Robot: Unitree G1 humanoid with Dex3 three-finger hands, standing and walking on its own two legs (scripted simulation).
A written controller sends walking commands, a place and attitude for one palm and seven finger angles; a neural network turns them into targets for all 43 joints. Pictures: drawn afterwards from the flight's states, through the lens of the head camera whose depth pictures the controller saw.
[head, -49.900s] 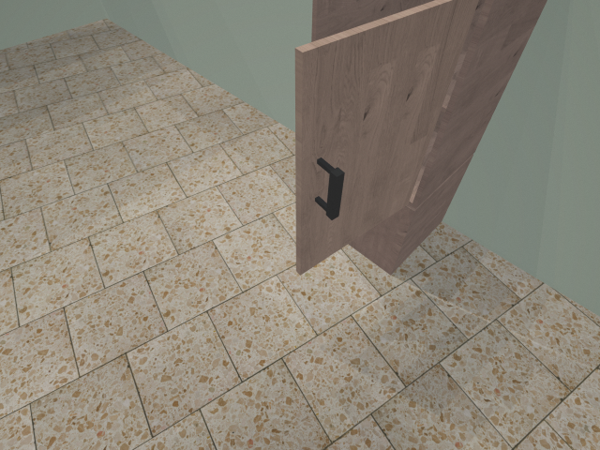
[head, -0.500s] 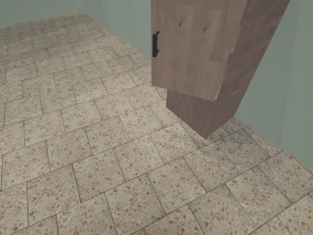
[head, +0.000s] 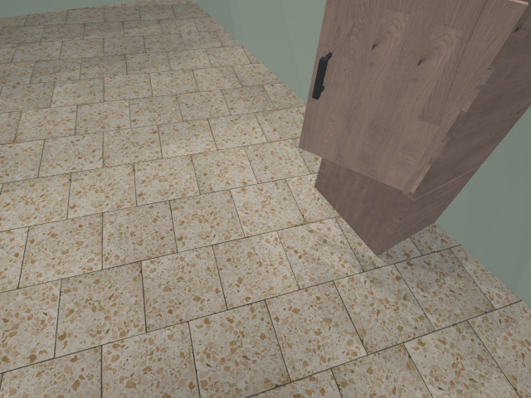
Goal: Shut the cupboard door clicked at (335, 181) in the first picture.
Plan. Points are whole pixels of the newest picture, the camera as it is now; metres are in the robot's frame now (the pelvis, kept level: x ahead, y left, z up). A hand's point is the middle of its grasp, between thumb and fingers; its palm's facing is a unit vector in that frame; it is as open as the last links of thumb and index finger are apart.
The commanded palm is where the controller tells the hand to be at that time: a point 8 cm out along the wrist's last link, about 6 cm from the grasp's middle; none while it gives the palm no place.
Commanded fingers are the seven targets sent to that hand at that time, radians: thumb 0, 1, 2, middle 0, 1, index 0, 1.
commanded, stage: walk to a spot facing it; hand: left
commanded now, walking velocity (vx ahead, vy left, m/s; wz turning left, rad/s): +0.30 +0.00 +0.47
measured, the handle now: (322, 76) +0.96 -0.13 -0.01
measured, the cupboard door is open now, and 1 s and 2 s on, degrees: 30 30 30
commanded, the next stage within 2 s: turn to face it in 0.22 s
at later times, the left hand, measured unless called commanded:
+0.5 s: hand (180, 316) +0.28 +0.17 -0.15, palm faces +0.13 -0.96 -0.23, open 7.4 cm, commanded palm none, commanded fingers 0.00 0.90 0.90 -0.20 -0.30 -0.20 -0.30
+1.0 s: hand (167, 300) +0.31 +0.20 -0.15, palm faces -0.05 -0.97 -0.23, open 7.4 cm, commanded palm none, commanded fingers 0.00 0.90 0.90 -0.20 -0.30 -0.20 -0.30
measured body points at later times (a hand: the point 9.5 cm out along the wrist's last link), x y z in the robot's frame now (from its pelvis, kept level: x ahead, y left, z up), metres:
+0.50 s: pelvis +0.18 -0.03 +0.00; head +0.23 -0.04 +0.44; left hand +0.27 +0.22 -0.13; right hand +0.17 -0.26 -0.17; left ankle +0.03 +0.07 -0.67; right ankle +0.28 -0.11 -0.72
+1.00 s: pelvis +0.24 -0.01 +0.02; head +0.29 +0.00 +0.46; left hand +0.31 +0.25 -0.13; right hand +0.32 -0.26 -0.12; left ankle +0.26 +0.11 -0.72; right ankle +0.24 -0.13 -0.67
